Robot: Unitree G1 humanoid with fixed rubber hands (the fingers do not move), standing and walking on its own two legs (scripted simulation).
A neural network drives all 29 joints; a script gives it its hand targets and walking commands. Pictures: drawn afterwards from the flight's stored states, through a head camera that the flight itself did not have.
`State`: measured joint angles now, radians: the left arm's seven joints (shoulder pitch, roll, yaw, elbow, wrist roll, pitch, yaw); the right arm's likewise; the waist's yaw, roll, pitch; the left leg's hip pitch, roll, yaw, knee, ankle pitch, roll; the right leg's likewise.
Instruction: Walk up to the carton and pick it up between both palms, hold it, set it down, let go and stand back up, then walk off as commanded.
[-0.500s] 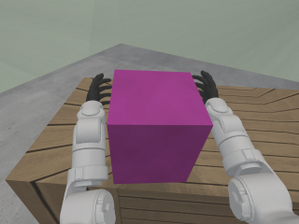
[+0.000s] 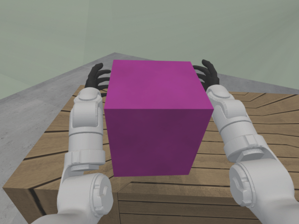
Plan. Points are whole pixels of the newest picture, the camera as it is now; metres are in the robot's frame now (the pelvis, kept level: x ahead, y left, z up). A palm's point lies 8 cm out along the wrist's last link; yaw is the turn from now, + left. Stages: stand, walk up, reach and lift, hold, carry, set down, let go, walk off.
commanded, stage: reach and lift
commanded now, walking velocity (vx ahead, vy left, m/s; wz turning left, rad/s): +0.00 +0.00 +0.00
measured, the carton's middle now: (152, 119) +0.36 +0.01 +0.17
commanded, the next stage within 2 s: hold in 0.84 s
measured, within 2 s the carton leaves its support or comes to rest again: neither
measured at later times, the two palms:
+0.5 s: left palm (95, 85) +0.37 +0.15 +0.27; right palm (213, 79) +0.38 -0.15 +0.28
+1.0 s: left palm (92, 76) +0.37 +0.16 +0.29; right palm (216, 68) +0.38 -0.15 +0.31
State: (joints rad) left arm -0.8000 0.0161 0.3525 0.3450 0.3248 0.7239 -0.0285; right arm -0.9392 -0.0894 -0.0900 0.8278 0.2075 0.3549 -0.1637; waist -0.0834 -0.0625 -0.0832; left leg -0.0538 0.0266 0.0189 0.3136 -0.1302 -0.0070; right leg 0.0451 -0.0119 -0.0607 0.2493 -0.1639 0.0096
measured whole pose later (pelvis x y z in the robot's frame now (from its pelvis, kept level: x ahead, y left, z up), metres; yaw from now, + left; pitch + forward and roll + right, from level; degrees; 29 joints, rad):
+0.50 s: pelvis +0.01 -0.01 +0.00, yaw +0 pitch -6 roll -1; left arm -0.82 0.04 0.36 0.31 0.28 0.80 -0.03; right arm -1.00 -0.13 0.00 0.79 0.30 0.46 -0.22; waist -0.09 -0.04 -0.12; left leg -0.07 0.04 0.01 0.33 -0.15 -0.02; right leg 0.04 0.01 -0.06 0.25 -0.17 0.00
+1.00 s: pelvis +0.01 -0.01 +0.00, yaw +0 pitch -5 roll -1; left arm -0.90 0.08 0.36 0.36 0.27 0.87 -0.06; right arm -1.09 -0.16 0.01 0.83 0.34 0.55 -0.24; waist -0.07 -0.03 -0.16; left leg -0.09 0.04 0.00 0.34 -0.16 -0.02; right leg 0.02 0.02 -0.04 0.25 -0.18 -0.01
